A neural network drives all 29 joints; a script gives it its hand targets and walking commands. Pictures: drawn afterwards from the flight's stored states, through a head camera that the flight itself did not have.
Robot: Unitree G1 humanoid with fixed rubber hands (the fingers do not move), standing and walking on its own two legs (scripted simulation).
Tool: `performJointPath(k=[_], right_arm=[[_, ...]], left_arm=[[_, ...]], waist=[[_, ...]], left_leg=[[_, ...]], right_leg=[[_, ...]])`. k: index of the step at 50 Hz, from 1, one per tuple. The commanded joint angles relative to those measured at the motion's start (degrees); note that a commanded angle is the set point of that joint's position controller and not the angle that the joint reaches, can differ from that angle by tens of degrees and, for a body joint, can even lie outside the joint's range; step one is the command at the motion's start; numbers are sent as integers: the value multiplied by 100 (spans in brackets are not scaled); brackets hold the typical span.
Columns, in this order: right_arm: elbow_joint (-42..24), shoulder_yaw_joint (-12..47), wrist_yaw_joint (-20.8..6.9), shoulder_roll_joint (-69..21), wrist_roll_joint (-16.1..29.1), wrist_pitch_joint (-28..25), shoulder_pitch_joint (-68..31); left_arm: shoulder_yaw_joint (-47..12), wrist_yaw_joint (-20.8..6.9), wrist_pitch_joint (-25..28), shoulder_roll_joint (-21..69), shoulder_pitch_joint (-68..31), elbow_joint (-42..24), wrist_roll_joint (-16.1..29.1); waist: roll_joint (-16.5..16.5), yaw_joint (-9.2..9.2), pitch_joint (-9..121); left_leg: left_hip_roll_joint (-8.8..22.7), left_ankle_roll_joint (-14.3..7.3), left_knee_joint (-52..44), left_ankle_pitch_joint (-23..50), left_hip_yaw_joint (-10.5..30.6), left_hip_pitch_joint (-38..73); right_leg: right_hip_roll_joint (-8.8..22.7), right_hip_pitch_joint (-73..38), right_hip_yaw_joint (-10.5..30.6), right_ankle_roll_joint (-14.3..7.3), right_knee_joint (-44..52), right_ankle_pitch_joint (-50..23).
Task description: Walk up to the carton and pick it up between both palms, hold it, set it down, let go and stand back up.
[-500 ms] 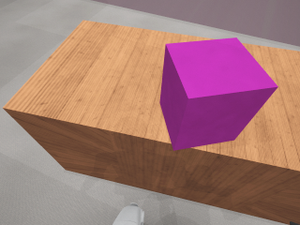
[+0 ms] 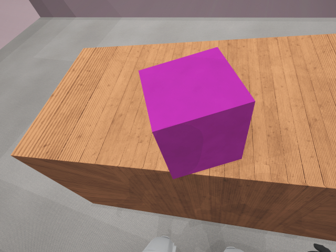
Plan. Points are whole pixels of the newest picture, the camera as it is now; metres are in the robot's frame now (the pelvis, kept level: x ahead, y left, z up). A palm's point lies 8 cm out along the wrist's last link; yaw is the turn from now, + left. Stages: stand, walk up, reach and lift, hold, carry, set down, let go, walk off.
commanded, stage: walk up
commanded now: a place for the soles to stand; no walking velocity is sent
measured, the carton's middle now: (193, 117) +0.45 -0.01 +0.02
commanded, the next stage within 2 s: none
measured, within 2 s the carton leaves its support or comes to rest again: neither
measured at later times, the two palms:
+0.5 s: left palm out of the picture +0.01 +0.45 -0.10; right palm out of the picture +0.12 -0.20 -0.06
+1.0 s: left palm out of the picture +0.03 +0.50 -0.08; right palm out of the picture +0.10 -0.16 -0.09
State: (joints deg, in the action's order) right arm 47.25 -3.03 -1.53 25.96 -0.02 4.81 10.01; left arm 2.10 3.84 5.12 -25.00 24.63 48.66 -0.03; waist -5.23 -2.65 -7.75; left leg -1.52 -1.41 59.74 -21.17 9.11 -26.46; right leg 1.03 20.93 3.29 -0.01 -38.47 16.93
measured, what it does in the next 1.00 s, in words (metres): steps to the left: left foot, then right foot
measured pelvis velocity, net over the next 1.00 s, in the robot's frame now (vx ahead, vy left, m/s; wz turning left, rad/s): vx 0.01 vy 0.16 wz -0.07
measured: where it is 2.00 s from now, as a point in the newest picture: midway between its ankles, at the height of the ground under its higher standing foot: outside the picture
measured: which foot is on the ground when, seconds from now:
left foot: up 0.00-0.28, down 0.30-0.88, up 0.90-1.00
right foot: down 0.00-0.32, up 0.34-0.88, down 0.90-1.00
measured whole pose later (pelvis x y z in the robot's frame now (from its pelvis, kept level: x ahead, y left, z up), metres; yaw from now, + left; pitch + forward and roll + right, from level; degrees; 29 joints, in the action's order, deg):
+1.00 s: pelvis +0.01 +0.16 +0.01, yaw -4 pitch -3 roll -2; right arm 49.2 -3.6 -1.5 23.7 0.0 3.2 11.5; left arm 2.1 3.6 0.4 -25.9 21.8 52.6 0.0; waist -3.5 -2.1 -1.8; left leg -5.2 0.7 56.9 -19.9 4.6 -21.5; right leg -0.8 11.1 -2.3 -1.2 -28.9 14.8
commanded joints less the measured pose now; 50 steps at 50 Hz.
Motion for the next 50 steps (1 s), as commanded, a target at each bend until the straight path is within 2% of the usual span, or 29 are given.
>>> performJointPath(k=[1, 3, 7, 9, 12, 13, 14, 15, 17, 18, 20, 23, 24, 31, 33, 34, 36, 37, 39, 40, 41, 42, 43, 44, 45, 46, 48, 49, 50], right_arm=[[-160, -365, 68, 926, -26, -185, 127], [-220, -334, 38, 782, -27, -236, -167], [-363, -345, 61, 795, -86, -393, -337], [-165, -336, 7, 780, -172, -488, 71], [130, -433, 5, 775, -99, -540, 1009], [136, -462, 14, 873, -170, -564, 1042], [9, -496, 45, 1181, -278, -559, 908], [-92, -519, 28, 1318, -220, -530, 461], [-241, -585, 77, 1430, -154, -459, 319], [-306, -540, 43, 1199, -236, -416, 43], [-333, -485, 65, 946, -230, -420, -54], [-215, -480, 87, 861, -93, -545, 181], [-197, -435, 111, 767, -115, -561, 359], [-184, -418, 108, 684, -86, -584, 488], [-283, -487, 106, 830, 7, -571, 304], [-302, -540, 127, 977, 8, -524, 184], [-387, -566, 125, 1068, -18, -439, -389], [-494, -624, 145, 1045, 22, -392, -685], [-575, -686, 106, 981, -94, -283, -1282], [-656, -671, 70, 893, -16, -216, -1286], [-410, -465, 82, 459, -56, -223, -765], [-201, -370, 51, 233, 88, -261, -198], [-35, -348, 98, 407, 28, -235, 482], [340, -415, 120, 719, 60, -224, 938], [370, -358, 55, 794, 56, -248, 906], [289, -418, 32, 905, 83, -195, 1017], [326, -412, -21, 1065, 141, -278, 1186], [332, -377, -12, 1025, 130, -397, 1119], [438, -294, -27, 836, 38, -485, 996]], left_arm=[[503, 88, 91, -1298, 905, -126, 6], [501, 94, 15, -1331, 784, -304, -13], [523, -12, -4, -1522, 472, -461, -115], [477, -23, -28, -1492, 161, -594, -92], [347, -60, -105, -1485, -551, -756, -73], [245, -55, -153, -1108, -452, -834, -15], [158, -39, -193, -756, -398, -937, 45], [216, 24, -253, -947, -123, -707, 83], [348, 96, -335, -1352, 245, -409, 27], [407, 61, -413, -1509, 192, -289, 8], [403, -4, -450, -1339, 525, -58, 53], [344, -88, -424, -1227, 474, -4, 18], [302, -97, -440, -1175, 489, 5, 13], [315, -187, -434, -1103, 263, 169, -86], [321, -183, -404, -1211, 314, 239, -144], [392, -187, -432, -1350, 658, 334, -122], [334, -189, -464, -1202, 1088, 500, -67], [406, -159, -479, -1457, 1643, 646, -132], [385, -43, -371, -1215, 1826, 660, -138], [508, 3, -331, -1382, 2109, 670, -133], [496, 74, -304, -1197, 1205, 744, -137], [487, 80, -269, -1215, 104, 385, -216], [480, 144, -243, -1350, -1293, -125, -339], [409, 124, -292, -1379, -1902, -438, -338], [288, 67, -331, -1200, -1941, -567, -350], [356, 35, -291, -1527, -2324, -546, -397], [325, -86, -266, -1337, -2489, -594, -290], [331, -208, -335, -1232, -1956, -538, -396], [289, -266, -369, -1099, -1447, -351, -408]], waist=[[1872, -166, 1384], [1886, -180, 1264], [1841, -116, 862], [1482, -31, 890], [1715, 605, 1172], [487, 625, 1376], [-453, 568, 1157], [-561, 220, 723], [-626, 408, 512], [-541, 299, -68], [-654, 302, 147], [-33, 294, 363], [-276, 261, 656], [-37, 468, 1090], [1, 326, 807], [-362, 221, 943], [-647, -95, 993], [-737, -288, 924], [-1004, -409, 790], [-595, -688, 1097], [1012, -438, 1389], [2228, -44, 1526], [1675, 615, 1134], [1410, 917, 922], [1146, 823, 466], [1669, 949, -23], [2214, 956, -472], [2415, 796, -506], [1991, 553, -550]], left_leg=[[6, 181, -192, -131, -8, -964], [58, 184, -532, -297, -341, -1150], [354, 67, -1008, -689, -523, -644], [293, -4, -1525, -300, -770, -132], [310, -218, -2976, 743, -507, 1788], [560, -172, -3384, 1119, -26, 2266], [1406, -308, -4071, 1224, 1519, 2018], [1305, -237, -4132, 246, 1847, 1574], [1883, -7, -4757, -1405, 2620, 1115], [1405, 166, -4985, -2362, 2245, 455], [1000, 302, -4834, -1655, 1263, 940], [956, 655, -4905, -652, 1305, 1714], [936, 677, -4796, -449, 1157, 2290], [1006, 370, -4857, -716, 1093, 2743], [1094, 807, -5039, -273, 976, 2391], [608, 1501, -5451, 14, 468, 2186], [487, 1669, -5476, -126, -56, 1919], [290, 2342, -5766, 851, -414, 1644], [180, 1980, -4287, 2969, -784, 1595], [-340, 2148, -2901, 2747, -1093, 1819], [-346, 1205, -1829, 1372, -1087, 1363], [-327, 556, 13, -752, -538, 808], [60, 198, 719, -522, 325, 884], [-3, 79, 1292, -362, 188, 1304], [-85, 83, 692, -456, -373, 830], [354, -57, 1018, -474, 411, 1652], [485, -157, -130, -1063, 467, 1432], [620, -193, -1482, -1017, 156, 1283], [491, -98, -2653, -678, -225, 986]], right_leg=[[947, -2933, 1462, -62, 1008, -3107], [1050, -2993, 1472, -650, 704, -4240], [1539, -1777, 1443, -1517, 663, -3377], [1492, -1198, 1207, -1443, 413, -3630], [1123, -72, 767, -911, -204, -2212], [723, 421, 445, -538, -864, -901], [106, 929, -82, -266, -1492, 845], [-247, 1230, 112, -203, -1729, 1664], [-213, 1314, 472, -287, -2065, 1696], [-71, 1124, 437, -314, -2067, 1346], [-128, 1014, 505, -131, -2033, 911], [-86, 914, 569, -64, -1787, 252], [-182, 1031, 561, 17, -1713, 340], [-63, 1058, 361, 51, -1346, 239], [-89, 882, 324, 28, -1279, 294], [-239, 167, -33, 36, -817, 462], [-384, -222, -461, -12, -515, 632], [-552, -878, -974, 11, -3, 1022], [23, -1336, -1060, -86, 1905, 690], [-47, -1645, -1249, -527, 2921, -10], [294, -2188, -797, -478, 2664, -1696], [1370, -1911, 1289, -937, 2207, -1136], [1903, -705, 1952, -1352, 2233, -162], [1709, 206, 1603, -1429, 2439, 309], [1676, 566, 1558, -1342, 2762, 1570], [2009, 2072, 1747, -1373, 2947, 2186], [1882, 1996, 1225, -1200, 2328, 1430], [1391, 1185, 841, -1000, 2072, 1221], [993, 301, 504, -871, 1752, 1231]])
